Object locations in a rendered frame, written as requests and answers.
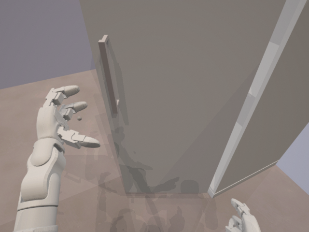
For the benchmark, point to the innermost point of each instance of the right robot hand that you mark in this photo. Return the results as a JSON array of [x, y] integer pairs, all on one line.
[[247, 223]]

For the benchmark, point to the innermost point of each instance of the left robot hand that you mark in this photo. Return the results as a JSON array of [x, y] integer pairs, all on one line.
[[49, 119]]

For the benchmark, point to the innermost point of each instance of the fridge door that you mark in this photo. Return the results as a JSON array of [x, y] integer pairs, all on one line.
[[181, 70]]

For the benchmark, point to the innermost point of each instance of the handle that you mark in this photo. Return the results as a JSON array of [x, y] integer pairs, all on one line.
[[108, 73]]

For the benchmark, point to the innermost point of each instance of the left robot forearm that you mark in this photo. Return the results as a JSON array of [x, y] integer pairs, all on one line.
[[39, 195]]

